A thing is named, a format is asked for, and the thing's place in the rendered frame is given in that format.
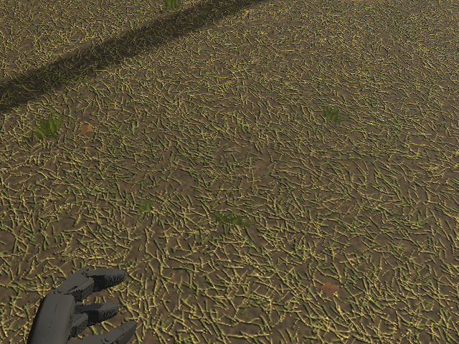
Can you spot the robot left hand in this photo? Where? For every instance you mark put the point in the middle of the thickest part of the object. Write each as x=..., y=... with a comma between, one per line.
x=61, y=314

